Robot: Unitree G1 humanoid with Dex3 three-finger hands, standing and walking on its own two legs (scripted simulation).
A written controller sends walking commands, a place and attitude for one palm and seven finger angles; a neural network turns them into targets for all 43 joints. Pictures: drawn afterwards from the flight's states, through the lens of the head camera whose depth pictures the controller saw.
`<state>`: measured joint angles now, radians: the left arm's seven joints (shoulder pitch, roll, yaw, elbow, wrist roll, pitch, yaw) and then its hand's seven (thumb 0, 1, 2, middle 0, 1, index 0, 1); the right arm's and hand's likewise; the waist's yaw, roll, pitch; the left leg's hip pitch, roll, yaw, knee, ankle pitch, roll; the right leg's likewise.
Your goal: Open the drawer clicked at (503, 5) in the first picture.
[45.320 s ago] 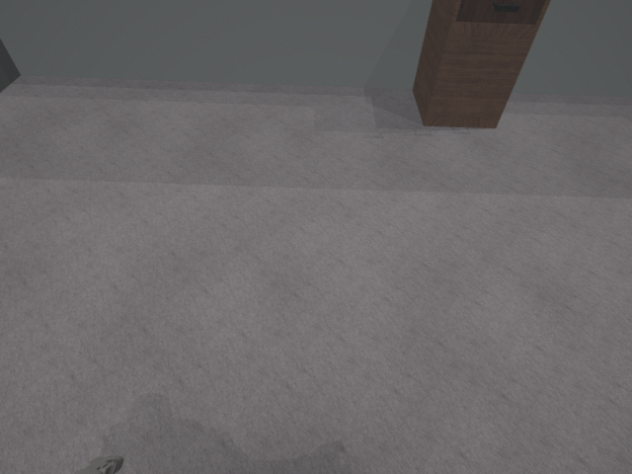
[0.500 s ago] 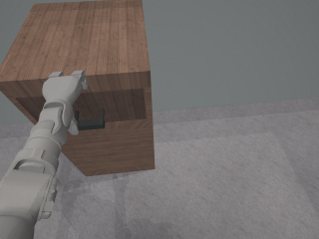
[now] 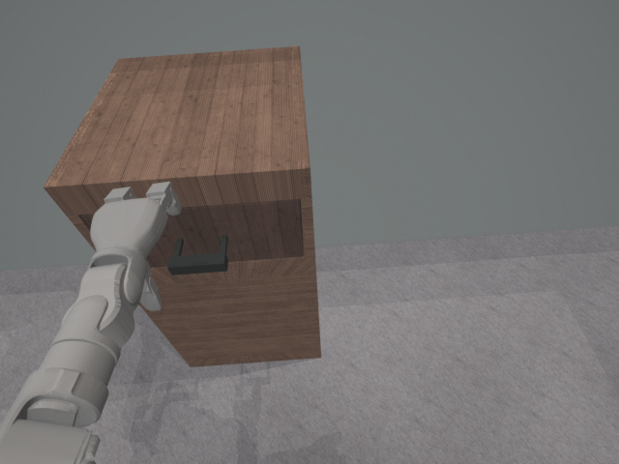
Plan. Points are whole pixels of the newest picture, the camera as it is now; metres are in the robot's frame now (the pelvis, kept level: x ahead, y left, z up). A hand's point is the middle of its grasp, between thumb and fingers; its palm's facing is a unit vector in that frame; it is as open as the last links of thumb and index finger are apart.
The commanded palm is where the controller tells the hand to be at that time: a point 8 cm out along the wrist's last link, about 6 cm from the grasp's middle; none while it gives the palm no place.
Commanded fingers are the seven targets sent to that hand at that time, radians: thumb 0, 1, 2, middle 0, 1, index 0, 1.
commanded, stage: draw the hand back to the body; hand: left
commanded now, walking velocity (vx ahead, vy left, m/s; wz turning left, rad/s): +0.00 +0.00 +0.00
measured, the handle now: (200, 253) +0.50 +0.23 -0.09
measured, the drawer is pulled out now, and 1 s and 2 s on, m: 0.00 0.00 0.00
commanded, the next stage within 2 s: step back with the hand held close in 1.22 s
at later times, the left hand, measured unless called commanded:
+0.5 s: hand (109, 292) +0.27 +0.21 +0.15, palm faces +0.34 -0.90 -0.28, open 13.0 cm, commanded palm +0.22 +0.25 +0.16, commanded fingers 0.00 0.03 0.52 -0.26 -0.86 -0.26 -0.86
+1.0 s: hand (42, 399) +0.16 +0.21 +0.17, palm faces +0.39 -0.82 -0.42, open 8.8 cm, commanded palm +0.12 +0.26 +0.19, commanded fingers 0.00 0.90 0.90 -0.20 -0.30 -0.20 -0.30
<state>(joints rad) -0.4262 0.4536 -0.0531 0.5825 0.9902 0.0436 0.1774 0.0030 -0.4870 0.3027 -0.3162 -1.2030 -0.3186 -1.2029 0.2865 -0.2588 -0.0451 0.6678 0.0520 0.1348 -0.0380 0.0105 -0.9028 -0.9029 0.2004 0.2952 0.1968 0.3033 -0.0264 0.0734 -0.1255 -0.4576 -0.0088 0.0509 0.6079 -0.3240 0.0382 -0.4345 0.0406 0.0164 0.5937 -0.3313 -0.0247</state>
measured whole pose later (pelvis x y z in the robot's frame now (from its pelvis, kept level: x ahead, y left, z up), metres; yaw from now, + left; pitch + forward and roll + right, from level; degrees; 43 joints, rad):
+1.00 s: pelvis +0.00 -0.03 +0.02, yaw +2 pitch -4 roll +0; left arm 0.57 0.33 0.28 -0.45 -0.08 -0.12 0.08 0.01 0.56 0.76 -0.23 -0.52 -0.23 -0.52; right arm 0.20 -0.23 -0.01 0.64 0.00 -0.11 -0.08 0.02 -0.90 -0.90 0.20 0.30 0.20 0.30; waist 0.05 0.09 0.00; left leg -0.09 0.02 0.01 0.38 -0.23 0.00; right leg -0.04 0.07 -0.02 0.33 -0.23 -0.06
